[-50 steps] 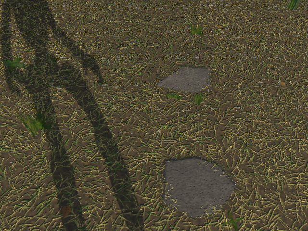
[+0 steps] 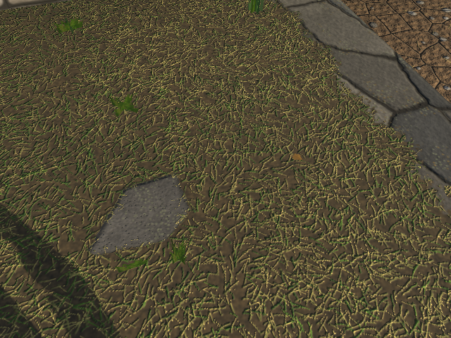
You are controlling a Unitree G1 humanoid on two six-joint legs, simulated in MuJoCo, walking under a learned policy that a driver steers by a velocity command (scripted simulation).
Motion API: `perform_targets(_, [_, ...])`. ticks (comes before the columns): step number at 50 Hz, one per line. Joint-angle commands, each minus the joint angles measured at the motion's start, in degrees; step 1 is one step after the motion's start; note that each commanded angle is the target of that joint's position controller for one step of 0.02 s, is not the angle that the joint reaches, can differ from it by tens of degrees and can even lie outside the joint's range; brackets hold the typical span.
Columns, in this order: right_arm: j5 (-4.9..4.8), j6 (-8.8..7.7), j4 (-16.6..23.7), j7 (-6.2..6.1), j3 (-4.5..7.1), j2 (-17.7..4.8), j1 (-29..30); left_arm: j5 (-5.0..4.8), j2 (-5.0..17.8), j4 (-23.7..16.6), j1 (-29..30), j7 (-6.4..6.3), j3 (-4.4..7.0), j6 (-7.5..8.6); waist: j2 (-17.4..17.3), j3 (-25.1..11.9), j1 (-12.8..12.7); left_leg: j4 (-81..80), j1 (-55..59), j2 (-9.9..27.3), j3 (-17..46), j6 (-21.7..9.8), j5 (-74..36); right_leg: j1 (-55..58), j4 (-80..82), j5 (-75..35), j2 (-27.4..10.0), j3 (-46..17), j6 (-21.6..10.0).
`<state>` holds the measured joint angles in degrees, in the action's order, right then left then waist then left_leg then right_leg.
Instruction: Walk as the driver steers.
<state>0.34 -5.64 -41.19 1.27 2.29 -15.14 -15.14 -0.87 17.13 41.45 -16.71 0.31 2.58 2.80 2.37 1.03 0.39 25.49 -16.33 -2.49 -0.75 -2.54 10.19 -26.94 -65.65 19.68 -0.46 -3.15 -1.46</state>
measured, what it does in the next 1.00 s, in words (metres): walks ahead, turning left: right foot, then left foot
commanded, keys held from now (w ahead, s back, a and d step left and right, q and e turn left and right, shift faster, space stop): w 0.14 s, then w+q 0.68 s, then q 0.18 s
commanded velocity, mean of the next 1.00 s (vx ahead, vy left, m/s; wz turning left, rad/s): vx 0.47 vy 0.00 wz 0.35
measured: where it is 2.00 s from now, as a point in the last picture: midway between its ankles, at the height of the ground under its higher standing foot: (207, 295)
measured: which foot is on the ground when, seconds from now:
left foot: down 0.00-0.36, up 0.38-0.84, down 0.86-1.00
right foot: up 0.00-0.32, down 0.34-0.84, up 0.86-1.00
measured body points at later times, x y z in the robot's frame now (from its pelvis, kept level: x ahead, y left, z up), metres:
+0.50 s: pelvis +0.27 -0.05 +0.00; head +0.29 -0.06 +0.45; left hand +0.38 +0.23 -0.09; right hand +0.37 -0.33 -0.12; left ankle +0.20 +0.09 -0.65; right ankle +0.31 -0.15 -0.74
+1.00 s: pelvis +0.50 +0.06 -0.01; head +0.54 +0.09 +0.44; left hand +0.50 +0.37 -0.12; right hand +0.76 -0.13 -0.10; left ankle +0.53 +0.15 -0.74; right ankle +0.49 -0.12 -0.64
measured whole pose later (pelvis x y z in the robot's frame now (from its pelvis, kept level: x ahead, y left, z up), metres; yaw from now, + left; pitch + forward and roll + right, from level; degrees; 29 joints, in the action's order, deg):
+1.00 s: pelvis +0.50 +0.06 -0.01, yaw +25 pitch +2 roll -1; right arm -0.4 -1.5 -35.9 1.6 4.0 -17.6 -10.9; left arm -0.1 18.1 43.7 -9.7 -0.5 3.2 4.4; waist 0.6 5.3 0.0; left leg 29.4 -22.4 -4.4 0.0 -5.1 8.6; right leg -26.5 -69.9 25.8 -2.9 -1.5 2.3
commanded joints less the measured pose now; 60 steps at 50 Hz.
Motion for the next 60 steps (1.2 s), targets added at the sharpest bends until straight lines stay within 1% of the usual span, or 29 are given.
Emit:
perform_targets(1, [-0.28,-0.83,2.2,-0.13,1.57,-6.7,-0.8,0.36,3.4,-4.5,1.1,0.07,1.07,0.81,-8.7,-0.8,-0.1,-15.4,8.6,14.4,17.1,-10.4,-3.4,-11.0,3.8,-4.0,-4.9,-1.0,1.0])
perform_targets(4, [-0.69,-0.64,0.8,-0.52,2.14,-8.9,-1.9,0.85,2.0,-5.8,6.1,0.04,0.32,1.03,-6.8,0.2,1.0,-17.1,8.7,14.0,12.4,-10.8,-9.8,-12.0,14.4,-10.8,-5.5,0.1,2.3])
perform_targets(7, [-1.13,-0.04,-0.8,-0.8,2.33,-10.0,-3.9,0.63,0.9,-6.7,11.7,0.59,-0.2,1.65,-6.6,0.9,3.0,-17.2,8.9,12.6,8.1,-9.4,-11.4,-8.9,25.6,-19.7,-4.3,1.4,2.6])
perform_targets(11, [-1.82,1.1,-3.2,-1.09,2.5,-10.8,-8.6,0.06,1.6,-8.7,18.3,1.59,0.03,2.63,-6.4,2.4,4.7,-14.9,10.7,14.0,10.2,-8.8,-10.9,-5.4,33.6,-22.4,-2.0,1.4,2.4])
perform_targets(14, [-1.94,2.02,-3.7,-1.66,3.09,-12.0,-8.5,0.02,3.7,-8.8,17.5,2.07,0.89,3.44,-7.3,1.8,2.6,-11.0,14.0,15.9,13.3,-7.3,-12.5,-1.2,37.5,-17.9,-1.1,0.5,0.8])
perform_targets(15, [-1.93,2.3,-3.7,-1.78,3.22,-12.3,-7.8,0.07,4.6,-8.1,14.6,1.95,1.4,3.65,-7.6,0.4,0.5,-7.9,13.7,15.4,13.2,-6.5,-16.2,3.7,39.0,-16.8,-0.5,1.3,-0.1])
perform_targets(16, [-1.72,2.41,-3.6,-1.81,2.87,-11.5,-7.5,0.3,6.6,-6.3,8.4,1.48,2.52,3.73,-6.9,-3.6,-2.7,-0.9,11.8,12.7,11.4,-5.1,-21.8,13.5,40.5,-16.6,0.1,2.2,-1.7])
perform_targets(17, [-0.88,2.23,-2.4,-1.72,1.79,-8.7,-6.6,1.19,9.6,-4.9,-0.7,0.83,3.62,3.71,-4.8,-11.3,-7.1,12.6,4.0,9.5,9.3,-3.0,-16.1,28.9,37.7,-17.5,-6.3,-2.9,-4.7])
perform_targets(18, [-0.92,1.43,-1.0,-1.74,0.03,-2.7,-12.8,2.11,14.6,-3.9,-7.1,0.38,4.93,2.94,8.6,-20.7,-6.5,34.1,-17.5,1.3,3.2,1.5,6.4,51.0,38.6,-10.6,-21.0,-24.1,-12.1])
perform_targets(19, [-2.03,0.83,-1.3,-1.76,0.39,-4.9,-13.5,1.54,11.2,-3.5,-8.2,0.55,4.08,2.48,13.1,-22.9,-6.9,43.7,-24.9,1.2,8.2,1.9,23.5,50.0,45.6,-1.2,-24.1,-36.9,-14.2])
perform_targets(20, [-3.14,0.92,-0.5,-1.71,1.91,-9.6,-8.6,0.92,7.8,-3.2,-5.3,0.41,3.02,2.33,7.9,-13.9,-6.8,47.6,-28.6,4.2,8.9,1.8,19.6,42.9,47.4,2.9,-22.0,-29.9,-11.9])
perform_targets(22, [-2.14,1.56,0.7,-1.79,2.19,-9.0,-3.5,0.99,4.3,-2.9,1.6,0.56,1.87,2.42,3.4,-4.5,-3.8,44.6,-26.5,7.9,6.8,1.9,11.4,28.7,51.2,-3.9,-17.6,-17.5,-10.0])
perform_targets(24, [-2.07,3.01,0.2,-1.58,2.3,-6.8,-4.9,1.55,2.8,-2.3,5.3,0.64,1.72,3.2,5.1,-1.6,-0.7,41.8,-21.0,10.0,6.9,2.3,7.3,20.5,55.0,-10.2,-14.9,-9.7,-9.2])
perform_targets(29, [-1.5,4.28,2.5,-1.31,2.02,-4.5,-1.1,1.62,5.3,0.4,5.5,0.1,2.91,4.29,1.2,1.1,0.1,33.2,-23.4,10.6,7.0,3.7,-2.7,19.0,58.3,-21.7,-14.6,1.6,-10.1])
perform_targets(33, [-1.56,3.56,4.8,0.38,1.21,-3.1,6.4,1.18,7.5,2.0,3.7,-0.53,3.46,3.5,-0.2,2.8,-2.7,19.6,-21.1,9.6,3.0,2.7,-12.2,21.0,58.6,-23.2,-13.7,8.6,-8.6])
perform_targets(38, [-1.59,3.79,8.9,1.85,1.37,-4.2,13.1,-0.35,10.2,4.2,0.2,-0.61,4.41,1.64,-0.3,4.6,-4.3,11.8,-22.3,8.1,-0.4,-0.3,-6.9,30.2,54.8,-28.6,-16.4,11.8,-6.8])
perform_targets(40, [-1.37,4.13,9.6,2.02,2.29,-5.9,11.3,-0.86,11.9,4.2,0.7,-0.85,4.9,0.84,1.5,1.8,-2.1,11.1,-16.7,4.7,-3.6,-2.5,-0.9,32.5,47.6,-45.9,-16.4,13.7,-5.5])
perform_targets(41, [-1.35,4.38,8.8,1.92,3.29,-7.6,6.8,-1.12,12.5,4.1,1.1,-1.0,5.08,0.37,2.1,-1.3,0.7,10.7,-10.3,2.2,-5.3,-3.9,1.3,32.3,40.1,-54.4,-15.7,14.8,-4.7])
perform_targets(42, [-1.28,4.53,6.6,1.41,5.03,-10.4,-2.0,-1.34,11.9,3.6,2.2,-1.21,4.75,-0.07,0.9,-5.5,5.8,6.6,1.8,-0.8,-6.1,-5.8,-2.5,28.2,27.6,-56.9,-13.3,16.6,-2.7])
perform_targets(43, [-1.23,5.07,4.9,0.17,6.92,-15.3,-10.0,0.05,9.4,2.5,1.1,-1.41,3.73,0.26,-5.5,-10.8,8.8,5.4,19.1,4.3,3.7,-8.9,-12.1,14.5,9.8,-40.0,-10.3,16.5,0.7])
perform_targets(44, [-0.73,4.59,6.5,-0.17,7.4,-21.8,-6.0,2.47,1.5,-0.7,-4.9,-0.68,1.08,1.55,-20.7,-16.8,0.6,1.5,36.3,20.4,35.8,-20.8,-16.1,-10.4,-11.3,15.7,2.2,11.2,4.9])
perform_targets(45, [-0.56,3.79,8.8,0.3,5.92,-16.6,-7.2,0.92,6.9,-0.1,0.0,-0.08,1.78,3.02,-11.3,-24.4,5.7,-3.3,37.5,23.1,42.8,-22.0,-19.3,-13.1,-16.6,18.0,1.8,-1.5,4.2])
perform_targets(46, [-0.33,3.11,8.5,0.62,4.95,-13.8,-4.8,-0.96,8.8,-1.9,5.2,0.05,2.29,3.41,-8.1,-17.3,5.6,-3.2,32.1,21.2,33.1,-19.4,-26.4,-15.9,-15.6,13.1,-0.5,-1.8,3.2])
perform_targets(47, [-1.12,2.85,8.2,0.52,4.64,-12.2,-2.2,-0.25,7.7,-1.9,5.8,-0.49,1.94,3.5,-3.5,-11.5,3.3,-2.9,24.2,18.1,26.3,-16.7,-29.5,-15.3,-10.7,8.6,-2.8,-1.3,2.9])
perform_targets(48, [-1.53,3.06,8.5,0.18,4.33,-10.8,0.9,1.03,8.0,-1.4,5.9,-1.1,2.2,3.16,-2.5,-8.1,1.4,-3.7,17.1,16.0,22.0,-14.9,-30.9,-13.0,-6.4,5.8,-4.4,-1.0,3.3])
perform_targets(50, [-0.1,3.37,9.7,-0.41,3.98,-10.4,4.3,1.37,8.2,-1.2,4.4,-1.39,2.51,1.51,-4.3,-6.9,-1.7,-6.0,7.4,14.1,19.0,-14.4,-35.3,-6.2,-2.9,2.9,-4.6,-1.1,4.1])
perform_targets(52, [0.05,3.39,9.2,-0.97,4.31,-11.5,4.7,1.69,6.3,-0.8,3.2,-1.68,1.96,0.44,-4.6,-7.3,-2.7,-6.2,3.7,12.7,16.0,-14.4,-40.1,-4.2,2.4,0.6,-3.3,-0.2,5.6])
perform_targets(56, [-1.09,4.97,8.0,-2.59,4.56,-12.2,3.8,1.73,4.7,-1.8,7.7,-1.76,1.19,-0.4,-6.6,-8.8,-1.4,-4.3,2.9,9.8,14.6,-11.7,-35.2,-2.9,14.5,-8.1,-0.8,-0.5,7.3])
perform_targets(60, [-0.62,6.08,7.0,-3.13,3.89,-10.9,3.0,1.03,4.8,-2.4,11.9,-0.96,0.99,-0.66,-8.5,-8.4,0.7,-3.0,3.8,10.1,16.2,-9.9,-26.2,-0.2,23.4,-13.0,-0.2,-0.9,7.1])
